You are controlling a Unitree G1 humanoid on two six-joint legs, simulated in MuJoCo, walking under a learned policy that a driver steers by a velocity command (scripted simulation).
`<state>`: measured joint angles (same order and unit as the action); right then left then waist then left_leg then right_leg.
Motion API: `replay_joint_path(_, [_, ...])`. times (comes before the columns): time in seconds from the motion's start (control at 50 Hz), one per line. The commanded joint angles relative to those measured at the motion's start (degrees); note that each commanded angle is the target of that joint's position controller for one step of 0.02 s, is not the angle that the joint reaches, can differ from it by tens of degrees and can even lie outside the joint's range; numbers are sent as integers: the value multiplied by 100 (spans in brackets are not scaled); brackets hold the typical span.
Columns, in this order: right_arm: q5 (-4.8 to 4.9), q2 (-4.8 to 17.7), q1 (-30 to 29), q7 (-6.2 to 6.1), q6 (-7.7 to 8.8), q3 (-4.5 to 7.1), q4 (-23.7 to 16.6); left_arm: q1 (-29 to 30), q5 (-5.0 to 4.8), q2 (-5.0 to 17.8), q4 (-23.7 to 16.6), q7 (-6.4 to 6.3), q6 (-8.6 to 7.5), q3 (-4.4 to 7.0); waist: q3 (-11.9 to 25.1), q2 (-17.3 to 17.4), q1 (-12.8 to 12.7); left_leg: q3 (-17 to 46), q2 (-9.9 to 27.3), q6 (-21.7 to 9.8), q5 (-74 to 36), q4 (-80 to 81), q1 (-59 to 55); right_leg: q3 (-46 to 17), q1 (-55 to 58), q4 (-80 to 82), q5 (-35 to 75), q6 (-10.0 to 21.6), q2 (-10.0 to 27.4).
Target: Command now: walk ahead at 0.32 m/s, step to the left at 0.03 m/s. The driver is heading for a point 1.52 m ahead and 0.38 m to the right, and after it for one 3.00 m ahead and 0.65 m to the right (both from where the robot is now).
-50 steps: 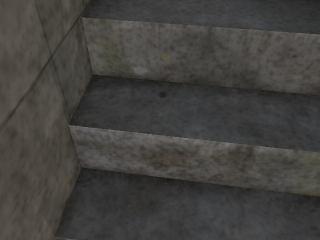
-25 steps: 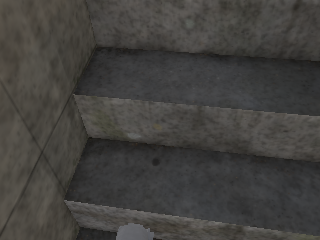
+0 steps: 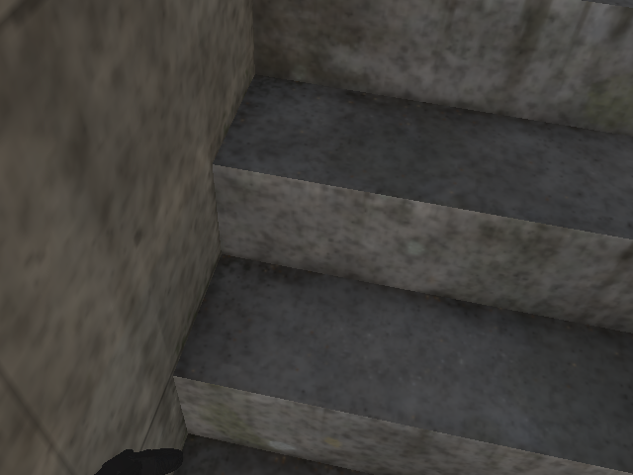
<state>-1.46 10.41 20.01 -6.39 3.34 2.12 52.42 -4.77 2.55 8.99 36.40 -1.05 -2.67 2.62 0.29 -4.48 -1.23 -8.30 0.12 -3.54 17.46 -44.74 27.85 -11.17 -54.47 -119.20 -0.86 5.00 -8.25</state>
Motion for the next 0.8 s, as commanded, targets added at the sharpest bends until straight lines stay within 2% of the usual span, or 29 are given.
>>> replay_joint_path(0.02, [28,596,-215,263,462,20,-351,-683,-67,-366,-139,-56,400,-196,-616,166,-401,1141,1296,-246,-2135,2425,-59,-148,-998,-293,-809,-132,51])
replay_joint_path(0.06, [130,794,191,272,514,62,-274,-296,-32,-499,-293,-130,514,-259,-575,498,-284,1026,1297,-321,-1251,2647,-681,19,-2093,-906,-1259,-27,216])
replay_joint_path(0.08, [142,714,423,218,552,28,-166,74,23,-447,-465,-133,531,-293,-570,671,-172,1122,1292,-466,-780,2851,-1113,118,-2674,-1076,-1502,28,335])
replay_joint_path(0.12, [197,770,485,129,453,45,-128,742,15,-435,-937,-101,529,-397,-617,694,-135,976,1081,-277,305,3197,-1317,379,-3045,73,-1449,-48,727])
replay_joint_path(0.14, [192,746,485,46,398,37,-145,1033,-20,-422,-1069,-41,538,-422,-560,745,-9,1069,1038,-362,609,3418,-1337,635,-3020,463,-1273,-136,865])
replay_joint_path(0.16, [282,831,592,-122,372,76,-78,1397,-39,-488,-1297,9,588,-476,-478,1157,94,1419,1263,-550,595,3831,-1794,978,-3339,393,-1519,-130,1181])
replay_joint_path(0.18, [279,1054,647,-166,354,156,-121,1353,-32,-478,-1231,84,666,-522,-157,1263,229,1382,1326,-769,216,4346,-2284,1624,-3099,815,-1667,-140,1387])
replay_joint_path(0.2, [176,960,1031,-251,364,180,-36,1233,26,-554,-1162,92,691,-509,332,1482,351,1517,1328,-963,22,4217,-3162,1559,-3021,395,-1606,-22,1536])
replay_joint_path(0.24, [121,853,1020,-317,358,212,-175,1329,68,-543,-1049,175,596,-503,433,1247,550,1139,1401,-902,-1614,3937,-3974,1499,-2969,724,-2042,181,1697])
replay_joint_path(0.26, [111,825,1191,-357,305,232,-185,1771,63,-681,-1122,255,516,-563,404,1012,741,1040,1474,-917,-2254,4016,-4049,1585,-2780,1240,-2372,305,1662])
replay_joint_path(0.28, [65,833,1391,-364,318,249,-123,1942,141,-779,-1181,251,466,-578,318,1110,794,1094,1659,-976,-3600,3952,-4374,1664,-2934,1199,-2782,490,1581])
replay_joint_path(0.3, [87,1009,1214,-341,348,286,-275,1695,119,-808,-1116,230,446,-571,402,1241,643,632,1692,-850,-5110,3711,-4453,1683,-2682,1354,-2861,609,1597])
replay_joint_path(0.32, [180,951,338,-325,373,248,-546,979,36,-872,-972,194,439,-649,663,1385,81,-60,1456,-671,-7783,3297,-3557,1699,-989,2445,-3227,759,1365])
replay_joint_path(0.34, [206,1116,-166,-273,442,243,-854,345,-71,-626,-839,130,469,-586,1114,1420,-239,-1,1719,-767,-10654,2925,-2640,1830,893,3344,-3306,848,920])
replay_joint_path(0.36, [282,1370,-185,-49,560,298,-938,-524,-25,-200,-590,3,525,-410,2014,1440,-447,324,1966,-841,-12180,2085,-2623,1882,2290,3730,-3284,830,452])
replay_joint_path(0.38, [490,1216,577,216,662,184,-675,154,-34,131,-519,-11,443,-371,2784,971,75,621,1585,-743,-11889,1271,-2289,1884,3455,4593,-2825,833,310])
replay_joint_path(0.4, [489,1601,625,400,757,296,-597,-323,-110,196,-503,-47,406,-271,3247,1144,-239,726,1327,-560,-10784,374,-1695,1282,4459,5507,-2506,785,458])
replay_joint_path(0.42, [494,1643,479,491,831,303,-659,-720,-51,365,-262,0,433,-198,3518,736,-433,719,941,-487,-9251,-527,-1261,948,5013,6241,-2950,634,430])
replay_joint_path(0.44, [225,952,-31,560,845,261,-810,-1083,19,461,84,127,454,-55,2808,339,-581,1015,498,-336,-4269,-2108,-472,514,5037,7331,-1906,613,810])
replay_joint_path(0.46, [90,206,-641,489,682,175,-1194,-1106,338,1153,186,68,461,272,2472,-491,-758,2103,-783,12,-1697,-6041,1671,-2827,4818,8971,-2162,1500,2567])
replay_joint_path(0.48, [-166,-296,-1191,300,462,91,-1808,-1051,440,1100,203,-12,393,300,2154,-19,-514,2549,-756,-55,-1490,-8019,2569,-3288,4253,9298,-3430,1564,2797])
replay_joint_path(0.5, [-249,-694,-1773,185,345,-31,-2328,-1028,390,843,625,-88,295,259,1092,-464,-210,2597,-582,-282,-1702,-8379,3650,-2915,3666,9122,-4884,1243,2446])
replay_joint_path(0.52, [-229,-694,-1415,118,221,-133,-2288,-1101,188,605,1017,-74,226,177,74,-384,95,2425,-534,-266,-1486,-8256,4115,-2080,3140,9126,-4756,849,2037])
replay_joint_path(0.56, [-165,-428,-613,178,102,-108,-2104,-927,69,173,1191,-38,-40,51,-339,190,523,2484,-697,-183,-1314,-8158,4049,-1182,2667,9275,-3729,651,1810])
replay_joint_path(0.62, [-1,-263,-695,138,-155,-82,-2168,-586,-187,642,1204,25,-330,114,-669,450,831,2255,-679,32,-1543,-6998,3803,-150,2123,9694,-2748,457,1679])
replay_joint_path(0.68, [175,-598,-1168,-4,-278,-157,-2221,-1150,-242,1033,1424,59,-466,171,-589,160,515,1730,-675,2,-1142,-8239,4814,-126,2872,10193,-2762,686,1943])
replay_joint_path(0.7, [158,-675,-1324,-69,-284,-184,-2274,-1307,-192,1155,1497,77,-510,216,-591,-170,422,1730,-656,-95,-630,-9125,5494,-317,3331,10352,-2885,815,2074])
replay_joint_path(0.72, [146,-652,-1567,-85,-272,-219,-2403,-1464,-180,1188,1532,64,-543,214,-657,-188,403,1772,-539,-154,-337,-9365,5894,-282,3669,10549,-3108,772,2182])
replay_joint_path(0.8, [106,-398,-2209,53,-228,-229,-2631,-1783,-194,1157,1454,-162,-415,200,-476,445,147,1057,95,-11,-176,-7409,5495,229,4182,10997,-2996,714,1995])
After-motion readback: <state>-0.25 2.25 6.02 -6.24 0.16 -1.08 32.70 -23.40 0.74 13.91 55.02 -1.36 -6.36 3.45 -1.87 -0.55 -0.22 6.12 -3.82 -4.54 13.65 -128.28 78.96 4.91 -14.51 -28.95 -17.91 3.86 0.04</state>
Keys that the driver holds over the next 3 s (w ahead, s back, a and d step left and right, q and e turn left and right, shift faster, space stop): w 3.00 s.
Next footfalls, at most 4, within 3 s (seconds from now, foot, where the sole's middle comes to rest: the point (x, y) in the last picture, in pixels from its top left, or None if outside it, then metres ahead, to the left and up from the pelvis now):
0.44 right None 0.30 -0.18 -0.53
0.96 left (307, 346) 0.54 0.04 -0.33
1.50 right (525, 375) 0.51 -0.29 -0.33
1.80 left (355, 354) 0.53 -0.04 -0.33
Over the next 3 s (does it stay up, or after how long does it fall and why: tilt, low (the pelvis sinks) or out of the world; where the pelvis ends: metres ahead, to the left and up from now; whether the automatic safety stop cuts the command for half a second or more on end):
stays up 0.50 -0.19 0.45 its command is cut before an obstacle after 1.0 s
